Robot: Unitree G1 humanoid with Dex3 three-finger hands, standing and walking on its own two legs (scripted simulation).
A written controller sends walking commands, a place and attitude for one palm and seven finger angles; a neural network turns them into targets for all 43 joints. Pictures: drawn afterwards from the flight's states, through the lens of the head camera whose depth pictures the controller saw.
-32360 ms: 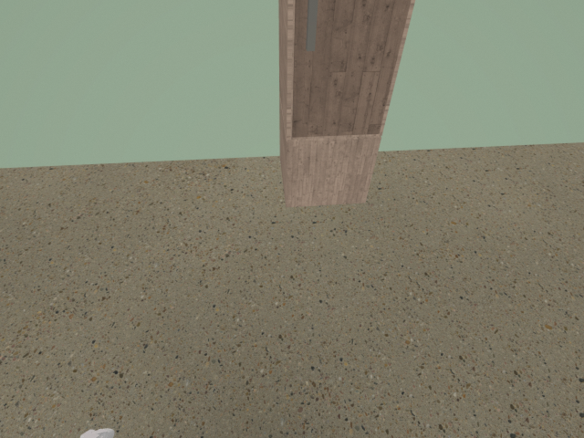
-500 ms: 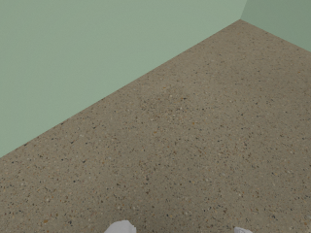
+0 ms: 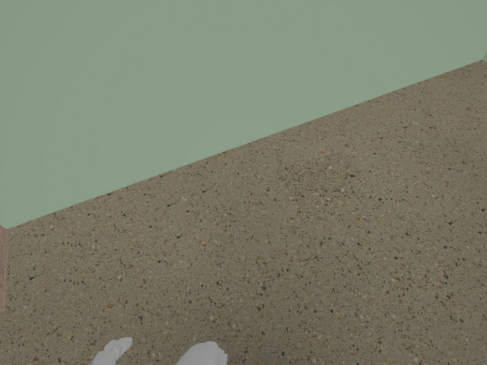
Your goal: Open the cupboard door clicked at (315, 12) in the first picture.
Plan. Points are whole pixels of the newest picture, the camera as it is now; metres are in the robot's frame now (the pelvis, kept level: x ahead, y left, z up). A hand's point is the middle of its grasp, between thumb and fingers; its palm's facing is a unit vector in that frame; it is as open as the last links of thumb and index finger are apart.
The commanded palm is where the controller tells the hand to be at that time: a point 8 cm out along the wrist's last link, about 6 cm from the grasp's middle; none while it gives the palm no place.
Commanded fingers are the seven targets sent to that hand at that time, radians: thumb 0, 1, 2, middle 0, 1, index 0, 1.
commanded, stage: turn to face it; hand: left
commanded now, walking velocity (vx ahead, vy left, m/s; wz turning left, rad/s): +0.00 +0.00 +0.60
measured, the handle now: out of the picture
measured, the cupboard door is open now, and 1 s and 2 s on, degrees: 47 47 47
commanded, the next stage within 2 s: take the last steps up to it in 1.90 s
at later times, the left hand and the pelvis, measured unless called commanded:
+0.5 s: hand out of the picture +0.02 +0.23 -0.15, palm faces +0.32 -0.91 -0.27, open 7.4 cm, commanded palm none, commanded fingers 0.00 0.90 0.90 -0.20 -0.30 -0.20 -0.30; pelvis +0.00 +0.00 +0.01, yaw +18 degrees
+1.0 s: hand out of the picture -0.08 +0.20 -0.18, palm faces +0.61 -0.76 -0.22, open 7.4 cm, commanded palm none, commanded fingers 0.00 0.90 0.90 -0.20 -0.30 -0.20 -0.30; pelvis +0.00 +0.00 +0.00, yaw +37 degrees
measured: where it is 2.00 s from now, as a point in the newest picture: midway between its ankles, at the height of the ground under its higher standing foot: outside the picture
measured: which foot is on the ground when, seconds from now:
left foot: up 0.00-0.22, down 0.24-0.56, up 0.58-0.88, down 0.90-1.00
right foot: down 0.00-0.24, up 0.26-0.54, down 0.56-0.90, up 0.92-1.00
